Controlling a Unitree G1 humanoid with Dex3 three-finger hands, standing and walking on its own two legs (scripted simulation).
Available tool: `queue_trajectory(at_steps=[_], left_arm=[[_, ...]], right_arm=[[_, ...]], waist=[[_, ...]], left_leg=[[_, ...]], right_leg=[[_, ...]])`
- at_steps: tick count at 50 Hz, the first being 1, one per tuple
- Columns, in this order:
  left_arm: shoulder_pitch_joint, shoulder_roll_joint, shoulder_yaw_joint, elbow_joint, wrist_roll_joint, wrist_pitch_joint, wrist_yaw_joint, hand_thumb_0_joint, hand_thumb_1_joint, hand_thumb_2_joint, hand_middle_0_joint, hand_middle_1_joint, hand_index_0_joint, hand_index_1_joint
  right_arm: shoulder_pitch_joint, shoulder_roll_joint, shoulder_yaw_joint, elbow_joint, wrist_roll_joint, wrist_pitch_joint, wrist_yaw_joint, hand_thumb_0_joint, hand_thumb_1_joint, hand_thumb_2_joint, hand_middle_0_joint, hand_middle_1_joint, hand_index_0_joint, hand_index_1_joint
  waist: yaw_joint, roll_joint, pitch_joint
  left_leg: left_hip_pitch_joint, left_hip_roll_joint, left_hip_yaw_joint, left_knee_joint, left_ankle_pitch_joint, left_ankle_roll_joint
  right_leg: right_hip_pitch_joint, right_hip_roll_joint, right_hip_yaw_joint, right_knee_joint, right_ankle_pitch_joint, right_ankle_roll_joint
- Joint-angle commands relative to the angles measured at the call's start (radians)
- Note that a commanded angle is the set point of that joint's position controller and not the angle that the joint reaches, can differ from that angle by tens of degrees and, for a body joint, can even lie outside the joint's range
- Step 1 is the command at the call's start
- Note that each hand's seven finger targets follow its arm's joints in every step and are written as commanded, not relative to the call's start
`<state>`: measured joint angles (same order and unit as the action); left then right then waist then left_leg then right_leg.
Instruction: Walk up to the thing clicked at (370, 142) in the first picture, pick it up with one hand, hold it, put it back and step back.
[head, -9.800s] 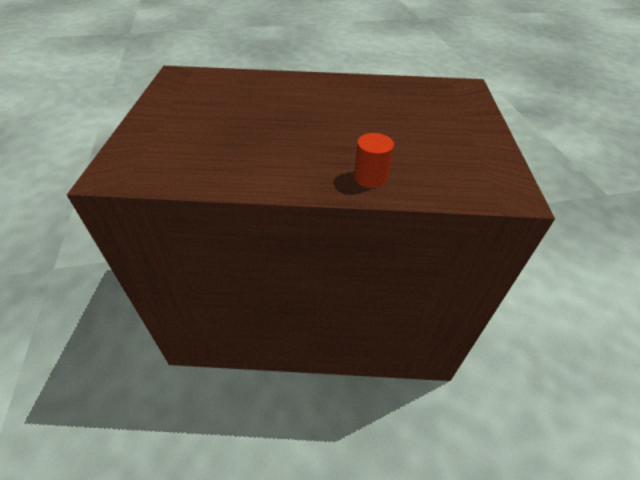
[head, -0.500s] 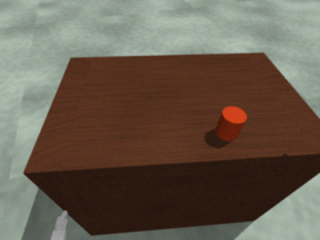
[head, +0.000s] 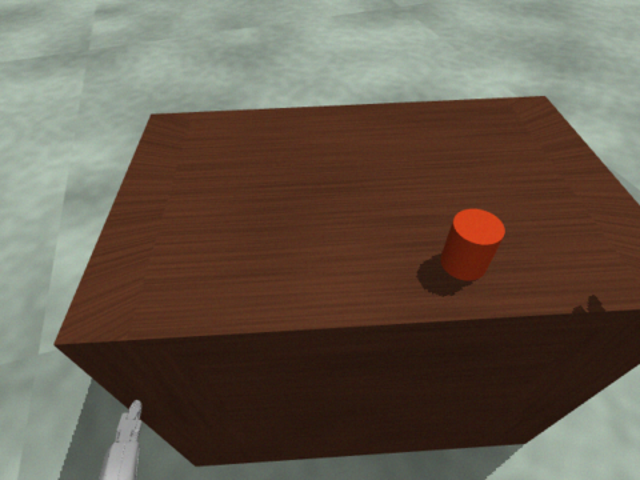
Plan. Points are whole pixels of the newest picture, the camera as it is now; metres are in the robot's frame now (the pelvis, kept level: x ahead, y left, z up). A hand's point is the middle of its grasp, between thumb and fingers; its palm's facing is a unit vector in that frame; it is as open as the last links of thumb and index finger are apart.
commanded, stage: go down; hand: right
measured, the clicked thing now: (470, 245) +0.47 -0.19 +0.03
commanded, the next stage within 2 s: approach in 1.30 s
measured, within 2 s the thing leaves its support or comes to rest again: neither
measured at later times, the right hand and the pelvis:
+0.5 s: hand out of the picture +0.38 -0.38 +0.18, palm faces +0.18 +0.98 +0.02, open 17.3 cm; pelvis +0.00 +0.00 -0.01, yaw +1 degrees
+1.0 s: hand out of the picture +0.38 -0.39 +0.18, palm faces +0.20 +0.98 +0.00, open 17.4 cm; pelvis +0.00 +0.00 -0.01, yaw +1 degrees
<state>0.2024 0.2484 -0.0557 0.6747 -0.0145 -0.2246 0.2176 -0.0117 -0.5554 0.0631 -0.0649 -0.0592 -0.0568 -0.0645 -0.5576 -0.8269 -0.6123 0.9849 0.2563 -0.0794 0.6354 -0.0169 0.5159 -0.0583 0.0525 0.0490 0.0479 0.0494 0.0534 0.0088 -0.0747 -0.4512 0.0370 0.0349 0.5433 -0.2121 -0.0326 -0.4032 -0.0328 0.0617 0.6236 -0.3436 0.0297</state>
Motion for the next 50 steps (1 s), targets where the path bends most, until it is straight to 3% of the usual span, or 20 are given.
queue_trajectory(at_steps=[1, 3, 7, 11, 16, 19, 21, 24, 25, 28, 29, 33, 36, 37, 38, 42, 45, 46, 47, 50], left_arm=[[-0.021, 0.187, 0.077, -0.161, -0.002, -0.051, 0.018, 0.000, -0.569, 0.065, -0.053, -0.051, -0.047, -0.058], [0.021, 0.185, 0.080, -0.142, 0.002, -0.045, 0.015, 0.000, -0.571, 0.066, -0.054, -0.052, -0.047, -0.059], [-0.032, 0.189, 0.086, -0.209, 0.001, -0.044, 0.007, 0.000, -0.567, 0.065, -0.054, -0.052, -0.048, -0.058], [-0.068, 0.115, 0.018, -0.151, 0.001, -0.043, -0.003, 0.000, -0.564, 0.064, -0.052, -0.052, -0.047, -0.057], [-0.061, 0.215, 0.082, -0.225, 0.004, -0.047, 0.012, 0.000, -0.564, 0.061, -0.053, -0.053, -0.049, -0.058], [0.009, 0.200, 0.079, -0.171, 0.003, -0.041, 0.012, 0.000, -0.566, 0.064, -0.052, -0.052, -0.047, -0.058], [0.006, 0.174, 0.053, -0.211, 0.003, -0.046, 0.008, 0.000, -0.562, 0.062, -0.052, -0.052, -0.047, -0.056], [-0.002, 0.134, 0.025, -0.212, 0.004, -0.043, 0.001, 0.000, -0.559, 0.058, -0.052, -0.052, -0.049, -0.055], [0.055, 0.150, 0.048, -0.150, 0.004, -0.039, 0.002, 0.000, -0.561, 0.060, -0.050, -0.052, -0.047, -0.055], [-0.018, 0.165, 0.053, -0.180, 0.010, -0.045, -0.003, 0.000, -0.558, 0.058, -0.050, -0.051, -0.047, -0.054], [-0.026, 0.186, 0.078, -0.185, 0.010, -0.048, -0.002, 0.000, -0.563, 0.060, -0.050, -0.049, -0.045, -0.055], [-0.069, 0.185, 0.056, -0.224, 0.006, -0.056, -0.002, 0.000, -0.565, 0.063, -0.051, -0.050, -0.046, -0.056], [-0.066, 0.190, 0.052, -0.304, 0.002, -0.056, 0.001, 0.000, -0.561, 0.061, -0.051, -0.051, -0.047, -0.056], [0.023, 0.167, 0.040, -0.241, 0.003, -0.045, 0.000, 0.000, -0.563, 0.063, -0.051, -0.053, -0.046, -0.057], [-0.007, 0.171, 0.039, -0.274, -0.001, -0.044, 0.001, 0.000, -0.562, 0.062, -0.052, -0.053, -0.048, -0.057], [0.026, 0.163, 0.039, -0.258, 0.000, -0.038, 0.001, 0.000, -0.559, 0.063, -0.048, -0.051, -0.044, -0.056], [0.039, 0.143, 0.028, -0.214, 0.004, -0.037, -0.002, 0.000, -0.559, 0.061, -0.049, -0.051, -0.044, -0.055], [0.015, 0.125, 0.013, -0.221, 0.005, -0.041, -0.006, 0.000, -0.559, 0.059, -0.049, -0.050, -0.045, -0.055], [-0.001, 0.137, 0.023, -0.249, 0.006, -0.046, -0.006, 0.000, -0.556, 0.057, -0.049, -0.051, -0.046, -0.054], [-0.007, 0.188, 0.066, -0.235, 0.007, -0.049, -0.004, 0.000, -0.562, 0.061, -0.050, -0.050, -0.044, -0.055]], right_arm=[[-0.331, -0.419, -0.074, -0.195, 0.033, -0.052, 0.004, 0.000, 0.506, -0.053, 0.056, 0.046, 0.054, 0.046], [-0.323, -0.448, -0.092, -0.174, 0.023, -0.046, -0.004, 0.000, 0.492, -0.051, 0.059, 0.044, 0.056, 0.044], [-0.370, -0.469, -0.102, -0.207, 0.009, -0.055, -0.018, 0.000, 0.482, -0.049, 0.063, 0.043, 0.059, 0.043], [-0.362, -0.431, -0.075, -0.148, 0.008, -0.056, -0.008, 0.000, 0.471, -0.047, 0.066, 0.042, 0.059, 0.042], [-0.416, -0.472, -0.074, -0.154, 0.004, -0.053, 0.008, 0.000, 0.465, -0.054, 0.063, 0.044, 0.057, 0.044], [-0.416, -0.480, -0.081, -0.121, 0.004, -0.050, 0.004, 0.000, 0.475, -0.053, 0.062, 0.044, 0.057, 0.044], [-0.449, -0.522, -0.102, -0.140, -0.009, -0.057, -0.010, 0.000, 0.503, -0.049, 0.059, 0.045, 0.056, 0.045], [-0.457, -0.509, -0.080, -0.132, -0.021, -0.047, -0.017, 0.000, 0.485, -0.052, 0.062, 0.046, 0.057, 0.046], [-0.439, -0.497, -0.068, -0.086, -0.024, -0.036, -0.017, 0.000, 0.506, -0.051, 0.058, 0.046, 0.054, 0.046], [-0.456, -0.481, -0.052, -0.102, -0.029, -0.027, -0.014, 0.000, 0.505, -0.050, 0.059, 0.046, 0.055, 0.046], [-0.467, -0.468, -0.036, -0.094, -0.034, -0.027, -0.011, 0.000, 0.501, -0.050, 0.059, 0.046, 0.055, 0.046], [-0.460, -0.471, -0.050, -0.068, -0.018, -0.036, -0.002, 0.000, 0.525, -0.054, 0.056, 0.049, 0.055, 0.049], [-0.446, -0.532, -0.089, -0.113, -0.026, -0.050, -0.005, 0.000, 0.521, -0.049, 0.058, 0.047, 0.055, 0.046], [-0.419, -0.513, -0.081, -0.066, -0.023, -0.043, -0.003, 0.000, 0.519, -0.049, 0.058, 0.046, 0.055, 0.046], [-0.444, -0.533, -0.096, -0.111, -0.016, -0.048, -0.005, 0.000, 0.514, -0.054, 0.057, 0.048, 0.054, 0.048], [-0.487, -0.577, -0.119, -0.157, -0.022, -0.042, -0.017, 0.000, 0.520, -0.042, 0.062, 0.045, 0.058, 0.045], [-0.477, -0.507, -0.057, -0.100, -0.040, -0.022, -0.024, 0.000, 0.509, -0.048, 0.061, 0.047, 0.057, 0.047], [-0.464, -0.505, -0.062, -0.102, -0.045, -0.018, -0.024, 0.000, 0.501, -0.046, 0.063, 0.046, 0.058, 0.046], [-0.500, -0.496, -0.049, -0.122, -0.041, -0.021, -0.023, 0.000, 0.501, -0.050, 0.060, 0.046, 0.056, 0.046], [-0.444, -0.460, -0.030, -0.075, -0.034, -0.010, -0.005, 0.000, 0.514, -0.051, 0.059, 0.048, 0.057, 0.048]], waist=[[0.002, -0.168, -0.290], [-0.005, -0.163, -0.286], [-0.017, -0.189, -0.309], [-0.017, -0.203, -0.251], [0.020, -0.188, -0.369], [0.021, -0.173, -0.331], [0.018, -0.171, -0.333], [0.010, -0.201, -0.290], [0.022, -0.203, -0.261], [0.006, -0.245, -0.274], [0.023, -0.230, -0.300], [0.020, -0.180, -0.300], [0.000, -0.151, -0.389], [0.006, -0.142, -0.383], [0.003, -0.136, -0.368], [-0.001, -0.230, -0.349], [0.020, -0.226, -0.254], [0.007, -0.244, -0.272], [0.021, -0.236, -0.270], [0.026, -0.228, -0.275]], left_leg=[[0.160, -0.036, 0.017, -0.021, 0.190, 0.049], [0.181, -0.035, 0.014, -0.018, 0.215, 0.048], [0.179, -0.041, 0.014, -0.002, 0.234, 0.053], [0.149, -0.040, 0.007, -0.003, 0.171, 0.057], [0.150, -0.042, 0.008, 0.017, 0.219, 0.054], [0.127, -0.041, 0.010, 0.015, 0.197, 0.053], [0.142, -0.036, 0.005, 0.009, 0.179, 0.052], [0.124, -0.036, 0.004, 0.007, 0.154, 0.052], [0.087, -0.044, 0.009, 0.011, 0.149, 0.055], [0.083, -0.044, 0.011, 0.017, 0.146, 0.060], [0.082, -0.044, 0.006, 0.019, 0.160, 0.060], [0.093, -0.044, 0.013, 0.027, 0.149, 0.057], [0.164, -0.034, 0.005, 0.035, 0.182, 0.050], [0.184, -0.032, 0.002, 0.038, 0.200, 0.049], [0.180, -0.032, 0.002, 0.038, 0.192, 0.046], [0.127, -0.036, 0.003, 0.031, 0.159, 0.056], [0.070, -0.046, 0.008, 0.027, 0.125, 0.057], [0.088, -0.039, 0.001, 0.025, 0.139, 0.058], [0.080, -0.040, 0.002, 0.025, 0.133, 0.056], [0.062, -0.048, 0.010, 0.039, 0.160, 0.059]], right_leg=[[0.084, 0.031, -0.023, -0.071, 0.325, -0.024], [0.064, 0.036, -0.027, -0.067, 0.341, -0.024], [0.078, 0.026, -0.023, -0.047, 0.418, -0.015], [0.017, 0.025, -0.024, -0.050, 0.326, -0.020], [0.087, 0.022, -0.021, -0.026, 0.394, -0.018], [0.068, 0.026, -0.023, -0.022, 0.361, -0.022], [0.036, 0.032, -0.029, -0.029, 0.293, -0.028], [0.020, 0.032, -0.032, -0.034, 0.263, -0.025], [0.019, 0.025, -0.027, -0.038, 0.283, -0.020], [0.031, 0.020, -0.022, -0.029, 0.320, -0.012], [0.037, 0.021, -0.022, -0.024, 0.324, -0.015], [0.015, 0.019, -0.017, -0.017, 0.288, -0.020], [0.014, 0.033, -0.029, -0.005, 0.282, -0.030], [0.000, 0.038, -0.034, -0.005, 0.294, -0.030], [-0.016, 0.039, -0.033, -0.006, 0.278, -0.034], [0.017, 0.033, -0.031, -0.016, 0.286, -0.022], [-0.006, 0.026, -0.029, -0.026, 0.265, -0.017], [-0.005, 0.029, -0.033, -0.020, 0.267, -0.018], [-0.010, 0.029, -0.033, -0.019, 0.250, -0.022], [0.021, 0.017, -0.022, -0.008, 0.334, -0.013]])
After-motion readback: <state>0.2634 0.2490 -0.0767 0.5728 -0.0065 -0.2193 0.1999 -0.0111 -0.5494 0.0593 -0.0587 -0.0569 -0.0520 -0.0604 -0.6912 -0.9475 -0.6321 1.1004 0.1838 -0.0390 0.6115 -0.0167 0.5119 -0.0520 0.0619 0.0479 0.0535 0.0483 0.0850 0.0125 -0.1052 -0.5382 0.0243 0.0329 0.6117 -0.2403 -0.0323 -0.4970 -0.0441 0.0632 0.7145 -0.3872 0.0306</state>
